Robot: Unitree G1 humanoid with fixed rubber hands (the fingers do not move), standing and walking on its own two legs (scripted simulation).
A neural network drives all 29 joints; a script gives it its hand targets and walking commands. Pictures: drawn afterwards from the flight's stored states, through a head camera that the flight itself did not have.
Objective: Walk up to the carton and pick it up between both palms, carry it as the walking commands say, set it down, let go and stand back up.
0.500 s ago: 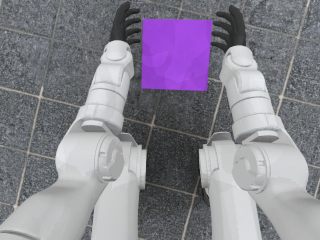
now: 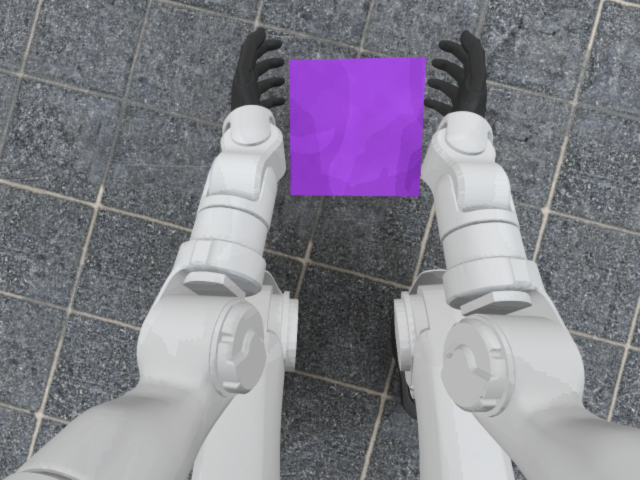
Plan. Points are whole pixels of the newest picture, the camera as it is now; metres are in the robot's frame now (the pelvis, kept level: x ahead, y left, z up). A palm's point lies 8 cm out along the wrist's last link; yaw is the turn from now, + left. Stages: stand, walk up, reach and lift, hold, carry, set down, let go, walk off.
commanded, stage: reach and lift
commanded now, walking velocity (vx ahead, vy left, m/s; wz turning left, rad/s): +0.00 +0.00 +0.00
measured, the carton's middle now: (355, 135) +0.51 -0.01 -0.22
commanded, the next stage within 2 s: none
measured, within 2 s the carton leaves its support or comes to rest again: neither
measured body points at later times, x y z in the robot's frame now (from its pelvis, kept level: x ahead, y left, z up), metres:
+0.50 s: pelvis +0.00 +0.00 +0.05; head +0.27 +0.01 +0.40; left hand +0.50 +0.11 -0.04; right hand +0.49 -0.12 -0.04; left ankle +0.12 +0.14 -0.37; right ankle +0.11 -0.14 -0.37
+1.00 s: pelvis +0.00 +0.00 +0.10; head +0.23 +0.01 +0.49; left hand +0.48 +0.12 +0.05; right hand +0.47 -0.12 +0.04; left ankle +0.12 +0.14 -0.37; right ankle +0.11 -0.14 -0.37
